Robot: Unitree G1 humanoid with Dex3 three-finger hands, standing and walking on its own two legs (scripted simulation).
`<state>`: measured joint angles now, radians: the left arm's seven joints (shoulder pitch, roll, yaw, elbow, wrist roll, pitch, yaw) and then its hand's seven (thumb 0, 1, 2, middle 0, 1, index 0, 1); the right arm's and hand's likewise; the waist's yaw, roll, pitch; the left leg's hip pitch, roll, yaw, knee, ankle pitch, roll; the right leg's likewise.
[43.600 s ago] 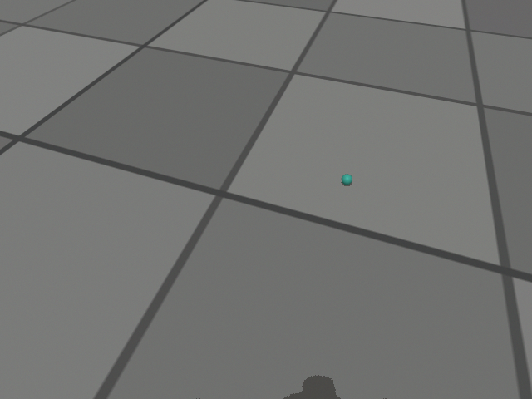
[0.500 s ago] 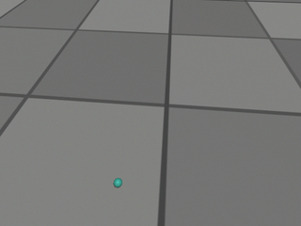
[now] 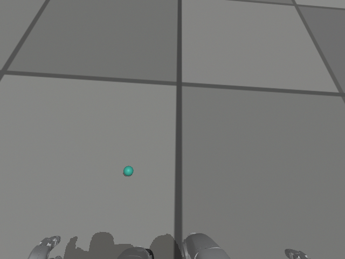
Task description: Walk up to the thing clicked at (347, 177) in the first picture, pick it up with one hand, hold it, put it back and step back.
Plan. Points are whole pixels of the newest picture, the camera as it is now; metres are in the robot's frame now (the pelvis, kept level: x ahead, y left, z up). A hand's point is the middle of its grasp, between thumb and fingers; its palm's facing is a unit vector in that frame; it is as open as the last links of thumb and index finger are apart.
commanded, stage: step back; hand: left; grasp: from above
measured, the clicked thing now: (128, 170) +0.56 +0.21 -0.74
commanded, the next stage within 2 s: none
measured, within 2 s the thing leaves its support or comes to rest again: neither
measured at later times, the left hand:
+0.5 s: hand out of the picture +0.01 +0.24 -0.14, palm faces -0.01 -0.92 -0.40, open 7.4 cm
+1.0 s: hand out of the picture -0.20 +0.23 -0.17, palm faces -0.07 -0.91 -0.40, open 7.4 cm
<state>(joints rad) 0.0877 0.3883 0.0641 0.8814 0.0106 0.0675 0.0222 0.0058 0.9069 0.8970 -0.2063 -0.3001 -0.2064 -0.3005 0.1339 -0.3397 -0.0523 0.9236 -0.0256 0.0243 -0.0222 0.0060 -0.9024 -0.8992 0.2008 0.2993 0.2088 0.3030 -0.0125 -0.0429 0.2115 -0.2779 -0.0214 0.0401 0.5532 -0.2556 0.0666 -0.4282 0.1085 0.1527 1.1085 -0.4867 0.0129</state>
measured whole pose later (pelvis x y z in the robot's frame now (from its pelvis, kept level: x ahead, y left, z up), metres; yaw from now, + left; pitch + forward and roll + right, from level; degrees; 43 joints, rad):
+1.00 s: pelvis -0.29 -0.04 -0.02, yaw -5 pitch -3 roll -1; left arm 0.19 0.39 0.08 0.86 0.02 0.06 -0.01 0.01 0.91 0.90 -0.21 -0.30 -0.21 -0.30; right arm 0.07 -0.40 -0.05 0.79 -0.03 0.03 -0.01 0.00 -0.90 -0.90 0.20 0.30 0.21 0.30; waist 0.03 0.02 0.21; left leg -0.43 0.08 0.02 0.66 -0.18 -0.01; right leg -0.21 0.03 0.05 0.68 -0.42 0.00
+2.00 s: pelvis -0.57 -0.08 -0.01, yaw +2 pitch -3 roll +1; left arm 0.23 0.39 0.06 0.94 0.04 -0.01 -0.01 0.01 0.90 0.90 -0.21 -0.30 -0.21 -0.30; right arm 0.22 -0.39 -0.05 0.98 -0.03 0.02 0.02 0.01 -0.91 -0.90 0.20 0.30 0.20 0.30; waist 0.03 0.02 0.08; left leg -0.24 -0.03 -0.05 0.62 -0.35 0.00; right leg -0.25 -0.06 0.01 0.68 -0.39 0.02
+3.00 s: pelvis -0.52 -0.06 +0.01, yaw +3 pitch -3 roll +0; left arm 0.08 0.36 0.00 1.10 0.00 -0.01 -0.01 0.01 0.91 0.90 -0.21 -0.30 -0.21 -0.30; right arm 0.04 -0.33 0.00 1.07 -0.01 -0.03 0.01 0.00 -0.90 -0.90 0.20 0.30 0.21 0.30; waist 0.03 0.00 0.08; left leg -0.15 0.00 0.01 0.43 -0.23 0.01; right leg -0.12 -0.05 -0.02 0.41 -0.24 0.04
